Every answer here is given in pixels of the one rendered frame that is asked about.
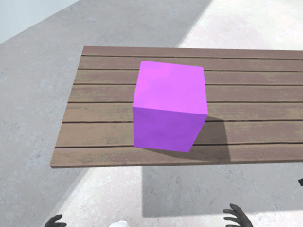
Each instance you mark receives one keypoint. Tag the robot right hand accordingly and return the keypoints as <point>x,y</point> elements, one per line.
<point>241,218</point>

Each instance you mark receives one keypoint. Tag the table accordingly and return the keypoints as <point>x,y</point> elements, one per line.
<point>254,102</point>

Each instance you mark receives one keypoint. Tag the carton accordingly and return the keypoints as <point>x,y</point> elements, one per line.
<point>169,107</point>

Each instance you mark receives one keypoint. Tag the robot left hand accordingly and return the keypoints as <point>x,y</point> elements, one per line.
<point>52,222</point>

